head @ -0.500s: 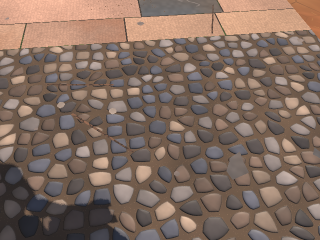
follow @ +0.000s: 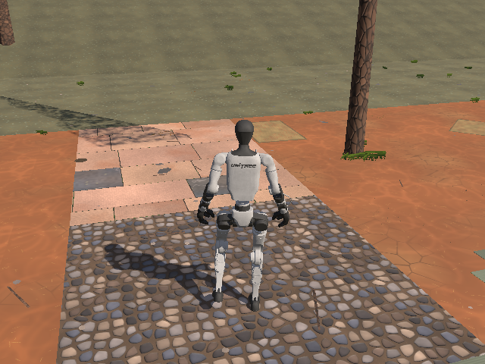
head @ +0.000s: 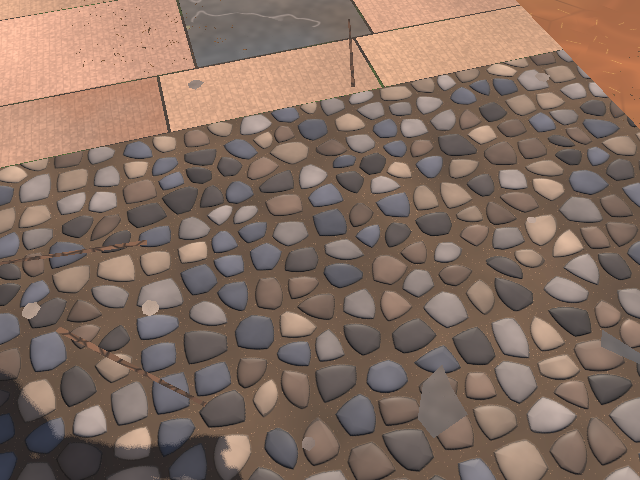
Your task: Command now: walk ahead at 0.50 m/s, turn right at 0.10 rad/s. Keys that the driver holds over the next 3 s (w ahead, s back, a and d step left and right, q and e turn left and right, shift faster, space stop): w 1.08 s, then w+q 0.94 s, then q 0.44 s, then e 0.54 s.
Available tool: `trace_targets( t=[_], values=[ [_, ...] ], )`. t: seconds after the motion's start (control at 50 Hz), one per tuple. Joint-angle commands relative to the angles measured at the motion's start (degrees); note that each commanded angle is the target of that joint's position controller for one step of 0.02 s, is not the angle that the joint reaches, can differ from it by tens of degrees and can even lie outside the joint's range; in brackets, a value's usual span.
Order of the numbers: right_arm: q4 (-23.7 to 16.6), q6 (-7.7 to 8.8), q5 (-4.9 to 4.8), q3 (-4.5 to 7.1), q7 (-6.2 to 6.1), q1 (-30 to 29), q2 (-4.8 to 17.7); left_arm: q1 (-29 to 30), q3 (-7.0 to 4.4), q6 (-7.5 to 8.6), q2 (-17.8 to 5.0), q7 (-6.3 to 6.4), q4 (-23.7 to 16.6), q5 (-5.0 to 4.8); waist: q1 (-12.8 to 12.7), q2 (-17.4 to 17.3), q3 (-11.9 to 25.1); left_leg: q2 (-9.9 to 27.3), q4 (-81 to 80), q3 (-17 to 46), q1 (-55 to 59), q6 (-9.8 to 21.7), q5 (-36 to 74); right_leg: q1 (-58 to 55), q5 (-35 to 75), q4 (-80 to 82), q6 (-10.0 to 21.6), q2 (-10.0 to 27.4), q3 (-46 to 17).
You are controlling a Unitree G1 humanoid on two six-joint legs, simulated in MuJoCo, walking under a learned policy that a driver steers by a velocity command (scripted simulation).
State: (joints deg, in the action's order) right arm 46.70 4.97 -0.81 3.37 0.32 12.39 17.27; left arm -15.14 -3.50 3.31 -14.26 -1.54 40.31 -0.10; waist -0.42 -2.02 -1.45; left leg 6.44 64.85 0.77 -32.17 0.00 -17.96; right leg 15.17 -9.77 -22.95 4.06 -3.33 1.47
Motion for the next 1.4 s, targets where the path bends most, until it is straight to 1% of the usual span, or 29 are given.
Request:
trace_targets(
  t=[0.02, 0.12, 0.22, 0.28, 0.32, 0.34, 0.36, 0.38, 0.4, 0.42, 0.44, 0.48, 0.54, 0.66, 0.78, 0.84, 0.86, 0.88, 0.9, 0.92, 0.94, 0.96, 0.98, 1.0, 1.08, 1.22, 1.32, 1.36, 1.4],
  values=[
    [-3.2, -0.63, 0.66, 0.76, -0.36, 1.1, 3.1, 1.7, -2.03, 2.07, -7.7, 0.44, -2.9, -0.05, 1.8, 5.2, 2.9, 2.6, -4.6, 2.2, -6.2, -1.3, 6.5, -5.1, 13.4, 13.8, 11.8, 15.9, -13.8],
    [-5.4, -0.16, 0.57, -0.24, 0.48, -8.4, 1.3, -1.8, -2.31, 1.81, -9.2, 1.41, 0.0, -0.43, -1.3, 5.1, -0.5, 0.4, -23.4, 0.9, -4.7, -1.4, 22.6, -4.8, 11.3, 15.1, 8.8, 13.1, -7.0],
    [-7.9, 0.26, -0.05, -0.33, 1.91, -15.1, 2.3, -6.3, -2.87, 1.12, -10.8, 1.59, 3.3, -1.22, -3.5, 5.4, -2.5, -1.5, -32.4, 0.8, -4.5, 0.4, 21.5, -11.9, 8.3, 12.4, 7.6, 16.5, -8.0],
    [-8.0, 0.64, 0.08, 0.17, 2.48, -13.2, 3.9, -6.2, -3.25, 0.27, -11.7, 1.98, 4.5, -1.32, -1.7, 6.6, -1.1, -3.0, -35.1, -0.3, -0.5, 2.8, 14.8, -16.4, 15.8, 7.7, 6.0, 18.0, -8.6],
    [-4.4, 0.75, 0.47, 2.09, 1.94, -1.2, 7.3, -5.2, -2.71, -0.37, -10.7, 2.24, 4.5, -1.02, 4.3, 5.9, 6.4, -6.2, -36.6, -3.4, 17.0, 5.6, 14.3, -14.5, 30.9, -7.1, 3.4, 13.6, -5.0],
    [-2.6, 0.72, 1.04, 3.24, 1.43, 8.9, 11.5, -6.0, -1.42, -0.46, -7.9, 2.5, 3.3, 0.12, 7.6, -0.1, 15.2, 3.3, -34.7, 7.2, 34.1, 9.2, 17.7, -4.0, 18.4, -24.6, 1.1, 10.0, -2.0],
    [-1.3, 0.48, 0.93, 4.11, 1.7, 12.0, 15.5, -13.8, 0.41, 0.69, -1.5, 1.9, 2.7, -0.18, 3.9, -16.0, 22.2, 15.4, -41.3, 34.9, 53.6, 18.7, 3.8, 19.7, -18.4, -44.8, -3.2, -0.5, -2.3],
    [-1.7, 0.43, -0.02, 2.67, 1.79, 12.4, 9.8, -10.2, -0.65, 1.7, -7.0, 1.7, 3.6, -1.09, 6.8, -10.7, 21.9, 14.8, -47.2, 41.3, 53.5, 17.7, -6.7, 26.6, -23.1, -51.3, -2.7, 1.3, -9.6],
    [-2.3, 0.5, 0.12, 1.9, 1.58, 8.2, 7.8, -4.2, -1.48, 2.26, -10.0, 1.53, 1.7, -2.24, 6.6, -7.1, 13.5, 13.2, -48.1, 33.0, 46.6, 14.9, -6.5, 30.3, -18.2, -52.2, -2.0, 4.3, -8.6],
    [-3.1, 0.37, 0.63, 1.49, 1.45, 4.0, 6.8, -0.6, -1.26, 2.4, -9.5, 1.87, 0.8, -1.93, 5.0, -2.3, 8.8, 11.2, -48.9, 26.8, 38.5, 13.6, -1.3, 28.8, -13.0, -49.8, -1.7, 7.2, -6.6],
    [-3.3, 0.41, 1.13, 1.1, 1.47, 1.5, 5.5, 0.8, -1.4, 2.3, -9.0, 2.08, 0.4, -0.95, 3.5, -1.6, 5.5, 9.6, -50.3, 22.7, 31.6, 13.6, 4.4, 26.7, -9.7, -46.4, -1.9, 8.9, -6.3],
    [-3.3, 0.89, 1.63, 0.54, 1.5, -0.1, 3.7, -1.5, -1.55, 1.32, -7.5, 2.09, 1.1, -0.71, 0.6, -3.5, 4.7, 6.9, -53.2, 17.4, 25.4, 13.1, 10.4, 20.9, -6.5, -42.7, -2.2, 10.7, -6.6],
    [-2.0, 1.41, 1.01, 0.98, 1.06, 1.0, 5.4, -0.1, -1.19, 0.29, -5.8, 2.25, 0.8, -0.32, 0.0, -2.2, 2.7, 6.6, -56.3, 12.5, 22.8, 14.3, 16.4, 22.2, -2.8, -36.9, -3.7, 11.4, -5.6],
    [0.5, 0.56, 0.27, 1.35, -0.04, 5.2, 7.3, 10.5, -0.25, 0.91, -3.8, 1.5, -1.4, -0.3, 3.3, -1.3, -0.1, 3.9, -57.7, 4.7, 24.9, 11.7, 19.6, 22.4, 13.6, -17.3, -4.8, 10.0, -3.5],
    [3.5, -0.98, -0.27, 1.69, -0.28, 9.9, 8.4, 18.9, 0.08, 1.78, -4.2, -0.37, -4.4, -1.01, 5.8, -1.7, -2.7, 7.4, -53.9, 5.2, 33.0, 11.2, 20.3, 22.7, 11.0, -7.9, -3.2, 7.8, -2.5],
    [3.8, -1.75, -0.52, 2.21, -0.71, 8.4, 9.7, 14.8, -0.67, 2.2, -6.4, -0.86, -3.7, -0.81, 2.4, -3.1, -0.2, 8.2, -47.7, 5.0, 35.9, 9.6, 32.5, 15.2, 5.2, -5.3, -0.6, 5.6, -0.9],
    [3.6, -2.02, -0.63, 2.12, -0.82, 7.1, 9.5, 8.6, -1.62, 2.26, -7.9, -0.64, -1.7, -0.54, -1.3, -2.8, 3.6, 6.2, -40.6, 2.9, 34.8, 8.4, 41.3, 6.0, 6.0, -3.5, 0.9, 3.8, 0.9],
    [3.0, -2.09, -0.1, 1.36, -0.94, 7.0, 7.7, -1.2, -3.03, 2.22, -11.0, -0.1, 1.1, -0.24, -5.2, -1.2, 10.5, 3.1, -28.8, 0.6, 28.5, 6.5, 40.1, -9.3, 7.8, -5.1, 3.1, 5.7, -1.0],
    [1.2, -1.28, 0.93, -0.34, -0.71, 11.3, 2.7, -9.2, -4.32, 2.0, -16.8, 0.42, 2.2, 0.85, -5.4, 9.4, 20.1, -3.7, -7.0, -2.6, 8.1, 2.8, 19.4, -32.6, 6.1, -6.1, 10.4, 20.3, -21.7],
    [1.9, -0.01, 0.48, -1.01, -0.33, 12.8, 1.2, -10.9, -3.83, 1.61, -15.0, 0.26, 3.2, -0.28, -5.3, 18.5, 25.0, -9.9, 5.7, 2.3, -5.5, 1.3, -14.5, -39.7, -3.0, 2.9, 15.8, 26.5, -42.0],
    [1.1, 0.97, -0.9, 0.46, 0.14, 8.4, 6.9, -7.9, -2.56, 1.5, -11.4, 0.3, 2.7, -0.67, -6.0, 12.9, 17.7, -6.1, 10.6, 5.9, -11.7, 2.0, -13.4, -34.6, -9.2, 4.9, 13.2, 24.6, -37.7],
    [-0.4, 1.46, -1.63, 0.56, 0.35, 3.7, 7.4, -4.0, -1.97, 1.38, -9.7, 0.5, 2.1, -0.49, -5.0, 9.7, 11.0, -3.2, 9.6, 4.1, -12.9, 2.7, -8.3, -26.6, -8.1, 6.1, 11.2, 22.4, -29.9],
    [-0.8, 1.43, -0.98, 0.56, 0.19, 1.5, 6.7, -0.4, -1.49, 1.42, -8.5, 0.36, 1.9, -0.05, -3.1, 5.8, 6.2, -0.9, 5.9, 2.9, -11.1, 2.5, -3.7, -18.2, -4.0, 8.3, 10.2, 20.0, -24.4],
    [-0.6, 0.91, -0.21, 0.93, -0.04, 1.5, 6.4, 1.9, -0.99, 1.74, -6.8, 0.23, 1.6, 0.36, -1.2, 6.1, 4.2, 0.9, 2.3, 3.3, -7.9, 2.2, -0.6, -12.6, 0.0, 10.2, 9.3, 18.1, -20.8],
    [-0.3, -1.2, 0.38, 0.53, -0.45, 2.7, 3.3, 2.5, -1.27, 2.89, -7.8, 0.24, 3.1, 0.13, 1.6, 6.3, 2.0, 2.1, -4.3, 2.7, -4.3, 0.1, 5.4, -5.1, 8.3, 15.2, 10.2, 16.1, -13.3],
    [-3.3, -1.06, -0.22, -0.18, 0.73, -8.3, 1.4, -1.5, -1.67, 2.79, -9.9, 1.61, 6.8, 0.43, -2.4, 4.9, -1.3, -0.2, -24.8, 1.3, -5.0, 0.2, 24.6, -8.3, 11.5, 17.6, 6.5, 14.7, -0.7],
    [-7.0, -1.11, -0.41, -0.4, 2.32, -14.4, 1.3, -4.6, -2.04, 1.36, -10.4, 1.94, 9.6, -0.22, -4.3, 4.2, -3.4, -1.6, -30.9, 0.4, -8.8, 2.4, 20.4, -19.5, 15.4, 14.3, 5.3, 18.4, 2.3],
    [-8.1, -1.11, -0.3, -0.11, 3.09, -14.2, 2.0, -3.7, -2.37, 0.48, -11.3, 2.31, 9.7, -0.48, -3.2, 5.1, -2.7, -3.1, -31.7, -1.8, -7.1, 4.0, 14.7, -22.5, 26.0, 9.9, 4.1, 19.3, 3.8],
    [-7.7, -1.38, -0.06, 1.23, 3.3, -8.5, 4.4, -2.2, -2.85, -0.46, -13.0, 3.04, 9.0, -0.59, 0.4, 7.2, 2.0, -7.1, -31.3, -5.7, 2.5, 6.1, 9.1, -23.1, 46.3, -0.5, 2.4, 18.7, 6.0]
  ],
)
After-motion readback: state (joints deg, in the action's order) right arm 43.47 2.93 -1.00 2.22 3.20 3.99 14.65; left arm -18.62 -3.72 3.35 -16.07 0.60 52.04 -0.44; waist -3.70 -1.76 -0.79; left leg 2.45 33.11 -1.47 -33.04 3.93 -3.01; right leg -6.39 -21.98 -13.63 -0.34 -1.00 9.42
